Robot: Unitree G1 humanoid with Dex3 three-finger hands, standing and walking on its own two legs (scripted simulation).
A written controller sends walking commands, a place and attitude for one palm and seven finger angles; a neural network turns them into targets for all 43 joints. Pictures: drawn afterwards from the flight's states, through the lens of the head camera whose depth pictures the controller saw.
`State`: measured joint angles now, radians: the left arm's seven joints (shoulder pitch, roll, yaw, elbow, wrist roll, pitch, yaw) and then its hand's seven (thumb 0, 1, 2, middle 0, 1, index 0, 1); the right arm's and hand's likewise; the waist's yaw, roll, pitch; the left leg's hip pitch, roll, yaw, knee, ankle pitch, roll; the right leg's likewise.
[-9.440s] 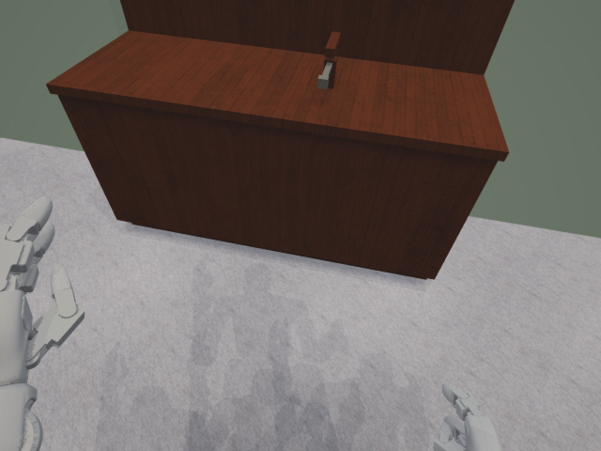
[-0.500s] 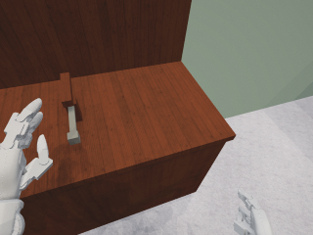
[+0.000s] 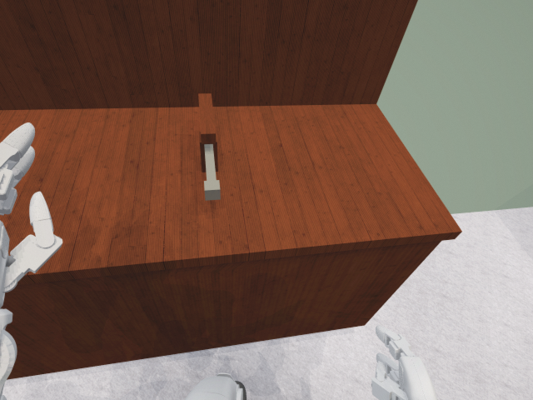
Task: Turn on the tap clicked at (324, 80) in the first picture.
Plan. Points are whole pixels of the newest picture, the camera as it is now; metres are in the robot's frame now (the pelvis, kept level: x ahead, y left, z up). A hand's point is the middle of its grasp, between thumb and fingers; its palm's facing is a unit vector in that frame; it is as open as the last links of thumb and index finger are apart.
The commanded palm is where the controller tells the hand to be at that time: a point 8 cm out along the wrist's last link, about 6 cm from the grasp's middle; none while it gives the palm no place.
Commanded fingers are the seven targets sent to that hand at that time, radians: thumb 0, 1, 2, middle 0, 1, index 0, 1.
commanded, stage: come to a stop and stand still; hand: left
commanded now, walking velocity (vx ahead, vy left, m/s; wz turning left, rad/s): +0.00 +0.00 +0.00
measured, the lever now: (212, 190) +0.45 +0.15 +0.02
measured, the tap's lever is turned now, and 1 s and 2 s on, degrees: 0 0 0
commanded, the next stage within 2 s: look again from close up in 1.74 s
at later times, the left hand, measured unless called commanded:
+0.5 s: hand (9, 263) +0.18 +0.27 +0.20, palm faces +0.31 -0.85 -0.43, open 7.4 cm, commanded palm +0.13 +0.30 +0.19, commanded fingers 0.00 0.90 0.90 -0.20 -0.30 -0.20 -0.30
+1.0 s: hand out of the picture +0.13 +0.32 +0.18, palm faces +0.31 -0.83 -0.46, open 7.4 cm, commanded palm +0.09 +0.34 +0.19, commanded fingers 0.00 0.90 0.90 -0.20 -0.30 -0.20 -0.30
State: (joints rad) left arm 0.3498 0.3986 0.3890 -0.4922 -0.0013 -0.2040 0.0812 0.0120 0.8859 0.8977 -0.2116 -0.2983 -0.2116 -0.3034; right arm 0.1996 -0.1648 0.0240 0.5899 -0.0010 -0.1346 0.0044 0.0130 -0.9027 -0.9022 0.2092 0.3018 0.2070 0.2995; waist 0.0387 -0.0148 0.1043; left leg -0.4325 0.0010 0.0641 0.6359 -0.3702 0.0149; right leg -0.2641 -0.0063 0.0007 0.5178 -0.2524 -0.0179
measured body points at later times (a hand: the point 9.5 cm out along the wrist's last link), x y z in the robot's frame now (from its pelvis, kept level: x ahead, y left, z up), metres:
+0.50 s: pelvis -0.07 +0.04 +0.00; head -0.07 +0.06 +0.45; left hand +0.16 +0.31 +0.22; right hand +0.05 -0.21 -0.09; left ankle +0.00 +0.09 -0.66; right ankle -0.09 -0.04 -0.73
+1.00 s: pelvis -0.11 +0.09 +0.00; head -0.11 +0.08 +0.45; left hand +0.10 +0.36 +0.20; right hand +0.01 -0.15 -0.10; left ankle -0.08 +0.20 -0.70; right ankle -0.07 -0.03 -0.73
